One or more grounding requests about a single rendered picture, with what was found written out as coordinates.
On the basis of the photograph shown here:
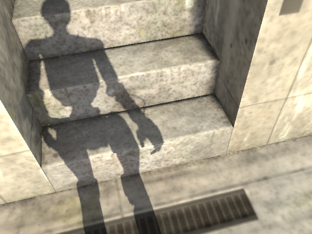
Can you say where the stairs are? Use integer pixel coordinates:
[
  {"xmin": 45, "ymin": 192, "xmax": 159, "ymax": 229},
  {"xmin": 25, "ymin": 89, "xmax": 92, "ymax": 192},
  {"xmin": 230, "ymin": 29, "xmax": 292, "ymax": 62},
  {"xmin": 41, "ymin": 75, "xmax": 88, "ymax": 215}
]
[{"xmin": 12, "ymin": 0, "xmax": 234, "ymax": 192}]

